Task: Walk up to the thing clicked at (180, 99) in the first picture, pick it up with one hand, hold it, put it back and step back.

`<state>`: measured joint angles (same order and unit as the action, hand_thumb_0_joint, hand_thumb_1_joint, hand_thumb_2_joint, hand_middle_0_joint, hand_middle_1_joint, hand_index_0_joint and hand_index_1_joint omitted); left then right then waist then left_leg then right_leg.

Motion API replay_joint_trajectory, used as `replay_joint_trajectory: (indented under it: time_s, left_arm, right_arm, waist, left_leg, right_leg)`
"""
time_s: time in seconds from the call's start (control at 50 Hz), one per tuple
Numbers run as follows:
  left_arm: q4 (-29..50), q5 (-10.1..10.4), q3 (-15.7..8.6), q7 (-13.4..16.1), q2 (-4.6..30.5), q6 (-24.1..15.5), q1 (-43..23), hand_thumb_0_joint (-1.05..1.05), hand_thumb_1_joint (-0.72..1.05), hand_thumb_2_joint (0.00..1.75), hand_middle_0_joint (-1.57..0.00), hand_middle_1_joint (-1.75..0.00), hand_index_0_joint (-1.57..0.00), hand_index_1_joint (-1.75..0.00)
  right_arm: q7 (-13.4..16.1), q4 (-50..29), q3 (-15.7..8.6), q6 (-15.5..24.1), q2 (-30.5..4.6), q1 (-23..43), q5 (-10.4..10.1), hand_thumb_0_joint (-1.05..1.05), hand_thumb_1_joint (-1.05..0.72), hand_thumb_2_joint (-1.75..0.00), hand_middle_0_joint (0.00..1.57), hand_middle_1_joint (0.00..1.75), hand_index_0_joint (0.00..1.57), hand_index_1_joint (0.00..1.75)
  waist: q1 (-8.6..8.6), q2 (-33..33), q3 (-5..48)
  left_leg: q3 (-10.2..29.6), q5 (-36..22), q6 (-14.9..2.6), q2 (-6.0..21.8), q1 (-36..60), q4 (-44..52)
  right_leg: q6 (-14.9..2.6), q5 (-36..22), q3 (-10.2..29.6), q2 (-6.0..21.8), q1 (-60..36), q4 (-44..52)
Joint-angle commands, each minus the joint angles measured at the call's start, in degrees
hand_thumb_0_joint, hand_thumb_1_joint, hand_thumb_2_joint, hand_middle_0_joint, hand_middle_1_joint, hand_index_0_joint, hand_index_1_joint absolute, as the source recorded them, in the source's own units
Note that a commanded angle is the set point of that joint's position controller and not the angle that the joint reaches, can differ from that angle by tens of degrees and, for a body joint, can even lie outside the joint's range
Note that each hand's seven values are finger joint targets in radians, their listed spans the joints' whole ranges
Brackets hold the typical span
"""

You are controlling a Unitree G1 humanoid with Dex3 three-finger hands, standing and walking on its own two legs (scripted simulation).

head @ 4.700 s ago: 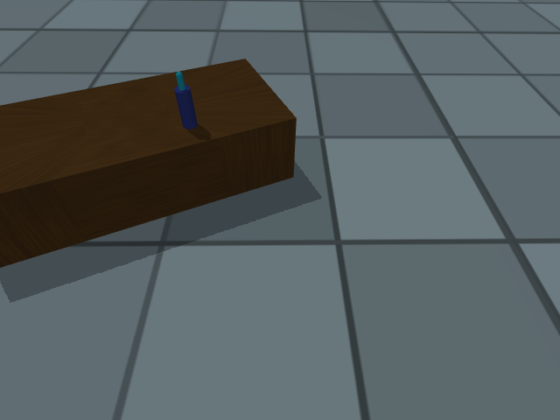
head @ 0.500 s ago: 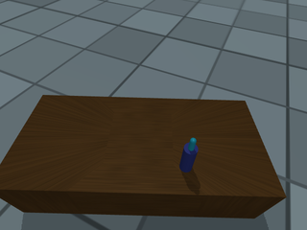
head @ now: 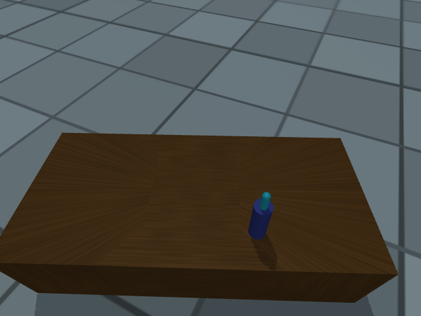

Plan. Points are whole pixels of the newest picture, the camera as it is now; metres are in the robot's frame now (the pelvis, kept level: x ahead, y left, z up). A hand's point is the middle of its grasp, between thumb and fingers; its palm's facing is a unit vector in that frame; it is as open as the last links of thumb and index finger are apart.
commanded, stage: walk up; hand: right
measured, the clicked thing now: (261, 214) +0.51 -0.15 -0.30
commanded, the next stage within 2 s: stand in 0.44 s
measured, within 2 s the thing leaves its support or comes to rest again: neither
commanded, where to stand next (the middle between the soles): +0.05 +0.01 m, yaw -2 degrees
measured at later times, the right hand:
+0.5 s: hand out of the picture +0.07 -0.25 -0.16, palm faces +0.00 +0.95 -0.33, open 7.4 cm
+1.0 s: hand out of the picture +0.08 -0.26 -0.16, palm faces -0.02 +0.94 -0.33, open 7.4 cm
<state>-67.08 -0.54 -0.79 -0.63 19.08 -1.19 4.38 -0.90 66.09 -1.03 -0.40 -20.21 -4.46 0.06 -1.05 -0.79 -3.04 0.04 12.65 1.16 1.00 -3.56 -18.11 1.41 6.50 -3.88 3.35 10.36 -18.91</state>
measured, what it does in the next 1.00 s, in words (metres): stands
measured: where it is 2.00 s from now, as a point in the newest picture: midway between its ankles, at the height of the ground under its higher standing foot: outside the picture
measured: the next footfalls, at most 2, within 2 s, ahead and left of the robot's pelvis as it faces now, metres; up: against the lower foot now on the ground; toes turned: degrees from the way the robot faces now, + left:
none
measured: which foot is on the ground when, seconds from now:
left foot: down 0.00-1.00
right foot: down 0.00-1.00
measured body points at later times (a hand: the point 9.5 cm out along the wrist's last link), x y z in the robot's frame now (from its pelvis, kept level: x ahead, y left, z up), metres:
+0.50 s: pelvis +0.00 +0.00 +0.00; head +0.00 +0.00 +0.45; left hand +0.09 +0.30 -0.13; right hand +0.07 -0.30 -0.14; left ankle -0.03 +0.13 -0.75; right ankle +0.04 -0.13 -0.75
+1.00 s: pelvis +0.01 -0.01 +0.00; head +0.02 -0.02 +0.45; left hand +0.08 +0.29 -0.13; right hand +0.08 -0.31 -0.14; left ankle -0.03 +0.13 -0.75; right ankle +0.04 -0.13 -0.75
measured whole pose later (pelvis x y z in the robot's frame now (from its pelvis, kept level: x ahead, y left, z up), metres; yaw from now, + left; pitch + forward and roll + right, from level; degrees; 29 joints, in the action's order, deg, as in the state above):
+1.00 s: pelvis +0.01 -0.01 +0.00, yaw +0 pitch -2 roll +0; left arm -65.9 -0.3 0.1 -0.6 19.8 -0.9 5.8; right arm -0.7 64.9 -0.5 -0.1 -20.5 -6.2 0.4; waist -0.5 -0.7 -2.4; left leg 0.3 13.2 2.1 2.2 -2.7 -17.8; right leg 0.5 7.6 -4.3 2.2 10.0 -19.5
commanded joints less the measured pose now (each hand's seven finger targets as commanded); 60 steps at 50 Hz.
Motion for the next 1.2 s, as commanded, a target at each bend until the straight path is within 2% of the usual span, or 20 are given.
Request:
replay_joint_trajectory:
  time_s: [0.0,0.12,0.18,0.4,0.42,0.46,0.48,0.56,0.64,0.82,0.92,0.96,1.0,1.04,1.18]
  left_arm:
    - [4.2,-0.2,-2.4,1.0,12.9,-0.9,-3.2,0.0,0.9,0.9,-0.2,-0.3,-0.2,-0.3]
    - [4.8,-0.1,-2.5,1.0,12.6,-0.8,-3.7,0.0,0.9,0.9,-0.2,-0.3,-0.2,-0.3]
    - [4.8,-0.2,-2.6,1.0,12.7,-0.7,-3.6,0.0,0.9,0.9,-0.2,-0.3,-0.2,-0.3]
    - [5.2,-0.2,-2.5,0.7,12.3,-0.5,-3.7,0.0,0.9,0.9,-0.2,-0.3,-0.2,-0.3]
    - [4.8,0.2,-2.2,0.8,13.0,-0.4,-3.1,0.0,0.9,0.9,-0.2,-0.3,-0.2,-0.3]
    - [4.8,0.1,-2.1,0.8,12.6,-0.4,-2.7,0.0,0.9,0.9,-0.2,-0.3,-0.2,-0.3]
    - [4.9,0.1,-2.0,0.8,12.9,-0.5,-3.0,0.0,0.9,0.9,-0.2,-0.3,-0.2,-0.3]
    - [5.0,0.0,-1.9,0.8,13.2,-0.6,-2.9,0.0,0.9,0.9,-0.2,-0.3,-0.2,-0.3]
    - [5.2,0.1,-1.6,0.8,12.9,-0.8,-2.6,0.0,0.9,0.9,-0.2,-0.3,-0.2,-0.3]
    - [5.0,0.1,-1.5,1.0,13.7,-0.8,-1.9,0.0,0.9,0.9,-0.2,-0.3,-0.2,-0.3]
    - [4.7,0.2,-1.4,1.0,13.3,-0.7,-1.5,0.0,0.9,0.9,-0.2,-0.3,-0.2,-0.3]
    - [4.8,0.1,-1.7,1.0,14.0,-0.7,-1.5,0.0,0.9,0.9,-0.2,-0.3,-0.2,-0.3]
    - [4.9,0.1,-1.7,1.0,13.8,-0.8,-1.7,0.0,0.9,0.9,-0.2,-0.3,-0.2,-0.3]
    - [4.8,0.2,-1.6,0.9,13.6,-0.7,-1.5,0.0,0.9,0.9,-0.2,-0.3,-0.2,-0.3]
    - [5.0,0.1,-1.7,0.9,13.7,-0.7,-1.8,0.0,0.9,0.9,-0.2,-0.3,-0.2,-0.3]
  right_arm:
    - [1.0,-3.7,-1.9,1.4,-11.9,2.5,0.3,0.0,-0.9,-0.9,0.2,0.3,0.2,0.3]
    - [1.0,-3.8,-1.8,1.4,-12.0,1.6,0.3,0.0,-0.9,-0.9,0.2,0.3,0.2,0.3]
    - [1.0,-3.9,-1.9,1.3,-12.0,1.2,0.3,0.0,-0.9,-0.9,0.2,0.3,0.2,0.3]
    - [1.1,-4.2,-1.9,1.7,-12.2,0.6,0.5,0.0,-0.9,-0.9,0.2,0.3,0.2,0.3]
    - [1.2,-4.3,-1.7,1.8,-11.9,0.4,0.6,0.0,-0.9,-0.9,0.2,0.3,0.2,0.3]
    - [1.2,-4.4,-1.8,1.9,-12.4,1.1,0.6,0.0,-0.9,-0.9,0.2,0.3,0.2,0.3]
    - [1.2,-4.3,-1.7,2.0,-12.1,0.6,0.6,0.0,-0.9,-0.9,0.2,0.3,0.2,0.3]
    - [1.2,-4.3,-1.6,2.0,-11.9,0.4,0.6,0.0,-0.9,-0.9,0.2,0.3,0.2,0.3]
    - [1.2,-4.4,-1.7,2.0,-12.4,0.3,0.6,0.0,-0.9,-0.9,0.2,0.3,0.2,0.3]
    - [1.1,-4.3,-1.5,1.6,-11.9,0.1,0.6,0.0,-0.9,-0.9,0.2,0.3,0.2,0.3]
    - [1.1,-4.2,-1.4,1.5,-12.1,0.5,0.5,0.0,-0.9,-0.9,0.2,0.3,0.2,0.3]
    - [1.1,-4.3,-1.3,1.5,-11.6,-0.5,0.6,0.0,-0.9,-0.9,0.2,0.3,0.2,0.3]
    - [1.2,-4.5,-1.5,1.6,-12.2,-0.1,0.6,0.0,-0.9,-0.9,0.2,0.3,0.2,0.3]
    - [1.2,-4.4,-1.4,1.6,-12.2,-0.3,0.6,0.0,-0.9,-0.9,0.2,0.3,0.2,0.3]
    - [1.3,-4.6,-1.2,1.7,-12.0,-0.6,0.6,0.0,-0.9,-0.9,0.2,0.3,0.2,0.3]
  waist:
    - [0.56,1.8,6.0]
    - [0.6,1.0,5.2]
    - [0.66,1.5,4.9]
    - [0.55,0.5,3.9]
    - [0.95,0.5,4.7]
    - [0.49,0.1,3.9]
    - [0.82,1.0,3.6]
    - [1.03,1.1,3.2]
    - [1.22,0.5,5.0]
    - [1.17,1.5,5.3]
    - [1.0,-0.1,3.4]
    - [1.17,1.2,4.5]
    - [1.0,1.3,5.1]
    - [1.04,1.3,4.3]
    - [1.06,0.8,4.8]
  left_leg:
    - [3.6,-8.7,-2.15,6.0,-3.4,2.9]
    - [3.8,-7.4,-2.18,5.9,-4.7,3.1]
    - [3.8,-6.4,-2.35,5.9,-4.5,2.8]
    - [4.0,-5.4,-2.37,6.1,-5.3,4.0]
    - [4.5,-6.0,-1.92,6.9,-4.7,5.1]
    - [4.5,-5.7,-1.78,6.7,-5.0,5.2]
    - [4.5,-5.7,-1.62,6.7,-5.2,5.2]
    - [4.2,-5.8,-1.64,6.6,-4.7,4.6]
    - [3.8,-8.2,-1.68,6.8,-3.6,4.0]
    - [3.7,-7.9,-1.57,6.7,-3.2,3.5]
    - [3.6,-5.7,-1.72,6.7,-3.8,3.5]
    - [3.6,-5.7,-1.59,6.6,-3.9,3.9]
    - [3.8,-7.1,-1.73,6.9,-3.5,3.5]
    - [3.7,-6.9,-1.55,6.8,-3.6,3.4]
    - [3.7,-8.0,-1.41,6.9,-3.3,3.4]
  right_leg:
    - [-1.57,-6.1,5.7,5.5,-6.5,1.9]
    - [-1.45,-5.4,5.7,5.2,-6.9,2.0]
    - [-1.64,-3.2,5.9,5.0,-6.2,2.4]
    - [-1.67,-4.5,5.8,4.8,-6.0,1.4]
    - [-1.95,-2.7,5.7,4.8,-6.4,1.3]
    - [-1.89,-1.4,5.7,4.6,-5.6,1.8]
    - [-2.02,-0.6,5.8,4.7,-5.8,1.7]
    - [-2.03,-1.3,6.2,4.9,-5.1,2.0]
    - [-2.36,-5.8,6.5,5.4,-6.0,1.7]
    - [-2.42,-6.0,6.2,5.4,-6.5,1.8]
    - [-2.23,-3.2,6.6,5.3,-5.0,2.7]
    - [-2.35,-2.9,6.3,5.1,-5.8,2.4]
    - [-2.5,-5.1,6.3,5.3,-6.7,1.8]
    - [-2.35,-3.8,6.2,5.1,-5.9,2.3]
    - [-2.53,-5.5,6.2,5.2,-6.0,1.7]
